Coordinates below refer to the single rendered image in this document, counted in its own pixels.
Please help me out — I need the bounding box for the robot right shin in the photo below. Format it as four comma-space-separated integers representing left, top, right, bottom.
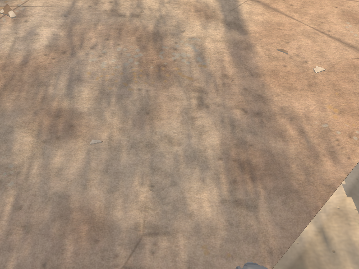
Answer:
243, 262, 258, 267

